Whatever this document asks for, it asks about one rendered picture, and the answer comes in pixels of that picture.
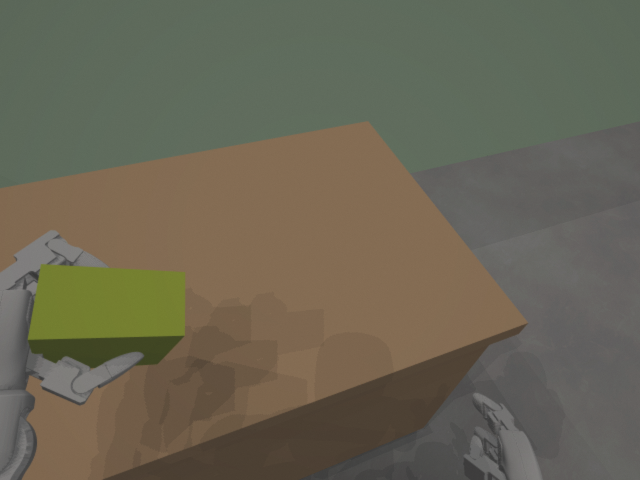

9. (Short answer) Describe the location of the robot left hand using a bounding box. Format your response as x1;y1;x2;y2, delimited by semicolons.
0;230;144;406

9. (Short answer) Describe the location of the table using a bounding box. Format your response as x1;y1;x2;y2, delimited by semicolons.
0;121;528;480

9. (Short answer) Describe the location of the robot left forearm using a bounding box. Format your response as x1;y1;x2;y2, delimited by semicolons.
0;390;37;480

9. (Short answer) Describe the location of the sponge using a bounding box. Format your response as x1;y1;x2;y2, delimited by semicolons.
28;264;185;368

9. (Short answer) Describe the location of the robot right hand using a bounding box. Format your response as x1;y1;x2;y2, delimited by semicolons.
464;393;543;480

